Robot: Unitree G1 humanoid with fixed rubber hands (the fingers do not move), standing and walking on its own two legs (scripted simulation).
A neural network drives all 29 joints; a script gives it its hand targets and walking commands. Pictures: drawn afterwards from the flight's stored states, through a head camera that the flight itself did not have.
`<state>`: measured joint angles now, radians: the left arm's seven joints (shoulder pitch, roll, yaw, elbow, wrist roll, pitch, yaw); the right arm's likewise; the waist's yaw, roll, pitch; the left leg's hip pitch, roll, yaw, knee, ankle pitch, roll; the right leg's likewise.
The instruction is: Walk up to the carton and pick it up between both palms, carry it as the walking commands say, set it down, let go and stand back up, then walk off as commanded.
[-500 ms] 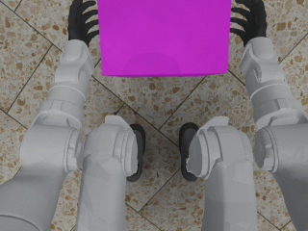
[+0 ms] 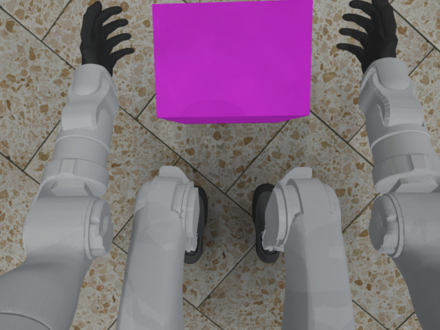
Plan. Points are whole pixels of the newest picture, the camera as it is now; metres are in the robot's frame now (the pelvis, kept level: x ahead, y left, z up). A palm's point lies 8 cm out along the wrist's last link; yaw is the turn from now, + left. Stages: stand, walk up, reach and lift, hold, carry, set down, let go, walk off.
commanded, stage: set down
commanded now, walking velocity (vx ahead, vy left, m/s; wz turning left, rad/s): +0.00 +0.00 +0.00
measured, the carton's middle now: (231, 78) +0.49 +0.00 -0.26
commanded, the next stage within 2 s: let go in 1.10 s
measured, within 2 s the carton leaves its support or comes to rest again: neither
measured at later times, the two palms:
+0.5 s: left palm (15, 15) +0.50 +0.21 +0.02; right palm out of the picture +0.50 -0.23 +0.02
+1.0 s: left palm out of the picture +0.49 +0.21 +0.17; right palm out of the picture +0.50 -0.23 +0.17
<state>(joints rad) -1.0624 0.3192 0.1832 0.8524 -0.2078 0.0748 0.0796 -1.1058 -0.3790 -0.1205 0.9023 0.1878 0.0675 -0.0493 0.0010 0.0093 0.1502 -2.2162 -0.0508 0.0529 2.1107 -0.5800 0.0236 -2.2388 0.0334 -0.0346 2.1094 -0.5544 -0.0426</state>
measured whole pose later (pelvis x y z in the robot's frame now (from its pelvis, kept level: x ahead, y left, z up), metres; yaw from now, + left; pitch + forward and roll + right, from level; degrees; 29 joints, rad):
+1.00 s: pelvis +0.06 -0.01 +0.26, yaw -1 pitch +43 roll +1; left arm -0.78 0.24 0.29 0.78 -0.05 0.08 -0.05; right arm -0.83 -0.28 -0.26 0.83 0.05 0.09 0.07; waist 0.02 -0.01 -0.15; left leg -1.48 -0.05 -0.01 1.09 -0.36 0.01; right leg -1.50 0.06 0.01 1.09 -0.34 -0.03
